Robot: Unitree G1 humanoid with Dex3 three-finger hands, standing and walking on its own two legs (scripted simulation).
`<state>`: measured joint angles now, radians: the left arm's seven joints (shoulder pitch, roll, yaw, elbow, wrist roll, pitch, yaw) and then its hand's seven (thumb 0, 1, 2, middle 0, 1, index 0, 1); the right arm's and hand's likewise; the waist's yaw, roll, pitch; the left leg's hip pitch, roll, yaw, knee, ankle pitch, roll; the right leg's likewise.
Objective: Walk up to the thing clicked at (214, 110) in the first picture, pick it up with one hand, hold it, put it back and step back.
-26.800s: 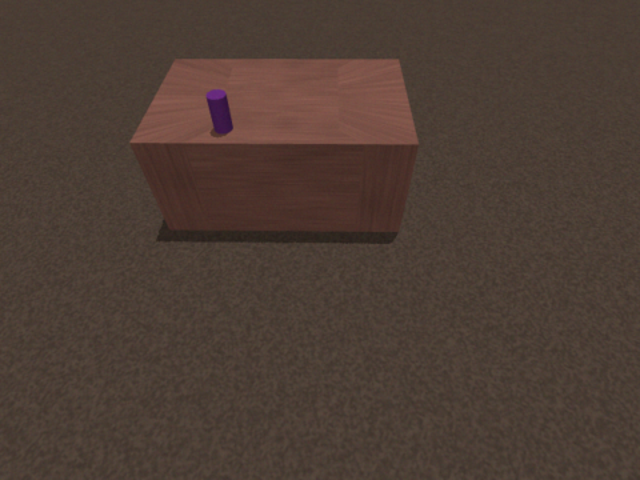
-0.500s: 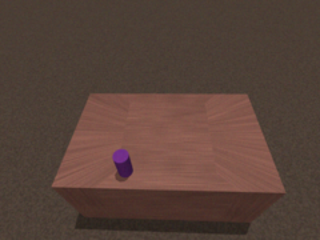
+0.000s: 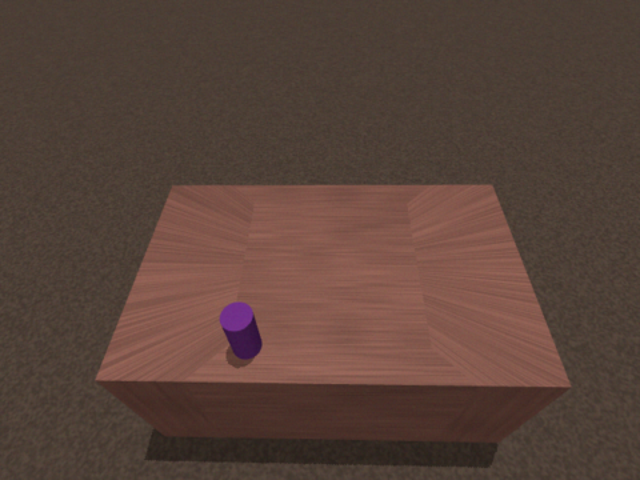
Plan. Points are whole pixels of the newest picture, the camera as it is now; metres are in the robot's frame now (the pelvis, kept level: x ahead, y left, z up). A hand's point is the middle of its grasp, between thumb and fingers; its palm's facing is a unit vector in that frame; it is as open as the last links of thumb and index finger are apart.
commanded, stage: stand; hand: left
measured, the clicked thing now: (242, 331) +0.45 +0.18 -0.27
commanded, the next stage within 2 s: step back in 0.52 s
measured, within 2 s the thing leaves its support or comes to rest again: neither
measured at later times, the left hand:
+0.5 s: hand out of the picture +0.08 +0.25 -0.16, palm faces -0.01 -0.94 -0.35, open 7.4 cm
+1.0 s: hand out of the picture +0.07 +0.31 -0.18, palm faces -0.04 -0.93 -0.37, open 7.4 cm
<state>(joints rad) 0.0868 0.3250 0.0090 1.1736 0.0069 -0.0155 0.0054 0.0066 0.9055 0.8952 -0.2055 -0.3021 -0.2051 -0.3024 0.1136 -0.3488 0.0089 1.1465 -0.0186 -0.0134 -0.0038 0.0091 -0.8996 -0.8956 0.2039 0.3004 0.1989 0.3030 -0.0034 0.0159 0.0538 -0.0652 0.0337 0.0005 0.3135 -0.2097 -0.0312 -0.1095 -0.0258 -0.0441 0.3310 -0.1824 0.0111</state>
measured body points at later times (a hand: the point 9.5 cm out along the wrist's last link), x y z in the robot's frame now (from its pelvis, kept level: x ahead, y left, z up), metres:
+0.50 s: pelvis +0.00 +0.00 +0.00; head +0.01 +0.00 +0.45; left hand +0.08 +0.30 -0.13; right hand +0.07 -0.30 -0.14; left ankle -0.02 +0.14 -0.75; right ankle +0.00 -0.12 -0.75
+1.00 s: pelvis -0.09 +0.05 -0.02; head -0.01 +0.07 +0.42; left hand +0.07 +0.36 -0.16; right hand -0.04 -0.27 -0.13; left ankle -0.08 +0.15 -0.75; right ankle -0.09 -0.10 -0.67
